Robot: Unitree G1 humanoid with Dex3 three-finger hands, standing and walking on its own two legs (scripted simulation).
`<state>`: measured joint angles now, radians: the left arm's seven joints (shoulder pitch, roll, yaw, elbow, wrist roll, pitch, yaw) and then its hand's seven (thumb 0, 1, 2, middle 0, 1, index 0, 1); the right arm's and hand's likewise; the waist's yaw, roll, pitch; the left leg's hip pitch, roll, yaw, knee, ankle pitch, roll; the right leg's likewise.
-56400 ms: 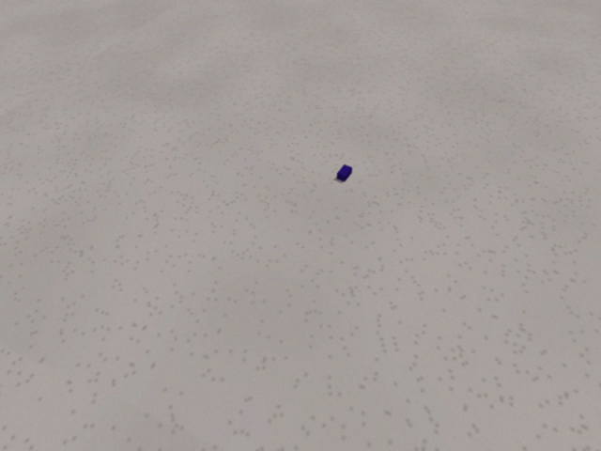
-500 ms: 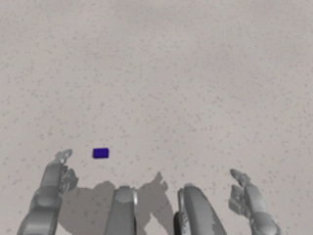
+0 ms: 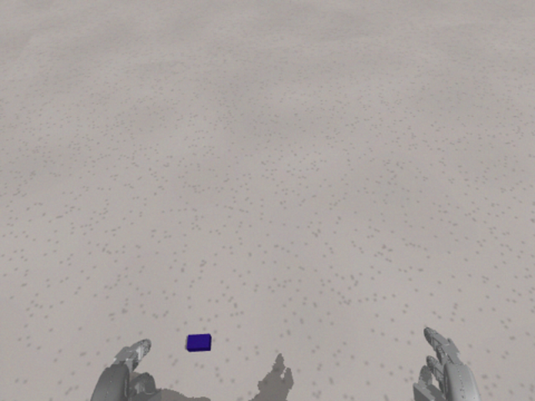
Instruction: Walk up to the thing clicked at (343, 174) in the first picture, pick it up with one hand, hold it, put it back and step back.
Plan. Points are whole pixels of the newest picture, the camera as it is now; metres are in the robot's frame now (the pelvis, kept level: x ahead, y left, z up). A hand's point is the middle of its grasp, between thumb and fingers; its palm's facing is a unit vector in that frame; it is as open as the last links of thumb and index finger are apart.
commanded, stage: home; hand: left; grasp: from above
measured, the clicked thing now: (199, 342) +0.45 +0.26 -0.70
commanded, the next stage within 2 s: stand in 1.98 s
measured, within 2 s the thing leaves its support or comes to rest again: neither
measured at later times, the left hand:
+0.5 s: hand out of the picture +0.16 +0.17 -0.05, palm faces +0.06 -0.98 -0.20, open 7.4 cm
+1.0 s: hand (158, 399) +0.16 +0.18 -0.05, palm faces +0.05 -0.98 -0.20, open 7.4 cm
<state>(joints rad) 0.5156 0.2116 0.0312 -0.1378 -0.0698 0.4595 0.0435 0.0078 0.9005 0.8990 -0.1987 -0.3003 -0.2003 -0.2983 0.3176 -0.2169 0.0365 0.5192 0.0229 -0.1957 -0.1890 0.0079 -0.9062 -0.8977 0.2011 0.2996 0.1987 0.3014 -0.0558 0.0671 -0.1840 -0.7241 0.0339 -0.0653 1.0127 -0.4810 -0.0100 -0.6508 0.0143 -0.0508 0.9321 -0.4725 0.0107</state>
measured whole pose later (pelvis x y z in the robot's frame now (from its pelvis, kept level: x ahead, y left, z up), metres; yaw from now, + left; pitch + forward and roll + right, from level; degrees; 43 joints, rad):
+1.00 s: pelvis +0.00 +0.00 +0.00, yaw +0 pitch +10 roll -3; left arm 0.50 0.22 0.03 -0.12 -0.06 0.46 0.02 0.01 0.90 0.90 -0.20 -0.30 -0.20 -0.30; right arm 0.29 -0.22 0.03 0.54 0.01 -0.24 -0.18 0.01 -0.90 -0.90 0.20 0.30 0.20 0.30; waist -0.04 0.05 -0.16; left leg -0.70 0.03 -0.06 1.01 -0.49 -0.01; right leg -0.63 0.01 -0.05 0.94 -0.48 0.01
